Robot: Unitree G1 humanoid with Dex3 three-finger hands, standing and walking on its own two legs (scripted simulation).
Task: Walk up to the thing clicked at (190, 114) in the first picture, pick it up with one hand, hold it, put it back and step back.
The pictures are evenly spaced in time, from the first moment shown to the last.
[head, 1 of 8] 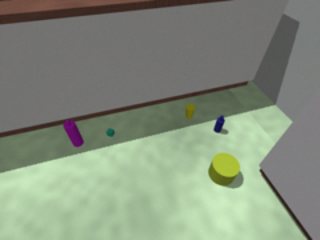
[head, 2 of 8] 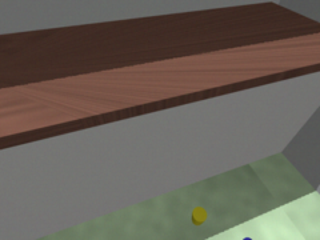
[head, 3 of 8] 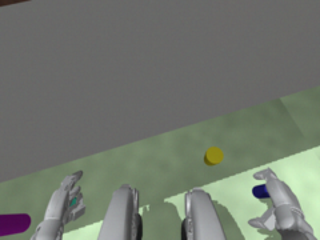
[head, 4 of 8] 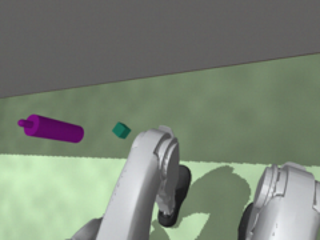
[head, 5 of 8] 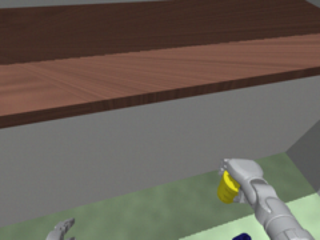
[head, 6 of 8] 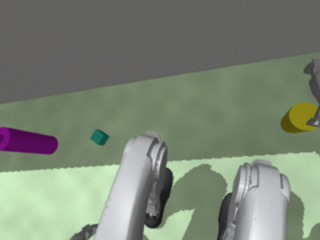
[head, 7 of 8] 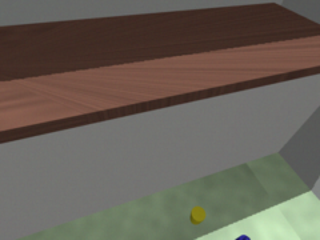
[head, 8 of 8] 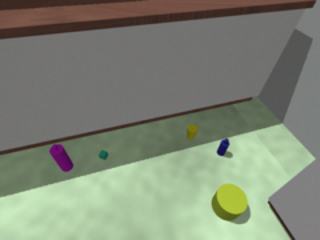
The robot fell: no
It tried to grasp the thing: yes
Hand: right
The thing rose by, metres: 0.64
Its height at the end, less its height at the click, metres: +0.00
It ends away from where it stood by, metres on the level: 0.01
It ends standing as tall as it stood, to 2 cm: yes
